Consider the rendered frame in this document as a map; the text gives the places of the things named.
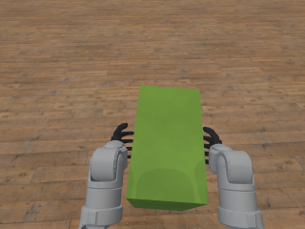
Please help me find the carton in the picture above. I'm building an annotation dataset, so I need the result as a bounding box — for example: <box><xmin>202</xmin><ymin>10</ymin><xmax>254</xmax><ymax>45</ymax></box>
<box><xmin>126</xmin><ymin>85</ymin><xmax>209</xmax><ymax>211</ymax></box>

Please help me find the left robot hand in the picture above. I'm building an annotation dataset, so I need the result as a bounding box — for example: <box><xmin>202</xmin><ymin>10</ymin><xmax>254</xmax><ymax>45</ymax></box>
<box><xmin>111</xmin><ymin>123</ymin><xmax>134</xmax><ymax>158</ymax></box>

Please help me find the robot left forearm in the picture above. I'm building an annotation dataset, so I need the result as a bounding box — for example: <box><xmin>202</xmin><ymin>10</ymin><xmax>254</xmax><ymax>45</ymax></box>
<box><xmin>78</xmin><ymin>140</ymin><xmax>128</xmax><ymax>229</ymax></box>

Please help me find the right robot hand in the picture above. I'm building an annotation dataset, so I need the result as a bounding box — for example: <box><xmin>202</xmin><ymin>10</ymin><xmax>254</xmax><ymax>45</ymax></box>
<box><xmin>203</xmin><ymin>127</ymin><xmax>222</xmax><ymax>165</ymax></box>

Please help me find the robot right forearm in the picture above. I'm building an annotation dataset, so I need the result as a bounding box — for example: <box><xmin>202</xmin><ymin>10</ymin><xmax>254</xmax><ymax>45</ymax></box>
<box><xmin>208</xmin><ymin>143</ymin><xmax>265</xmax><ymax>229</ymax></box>

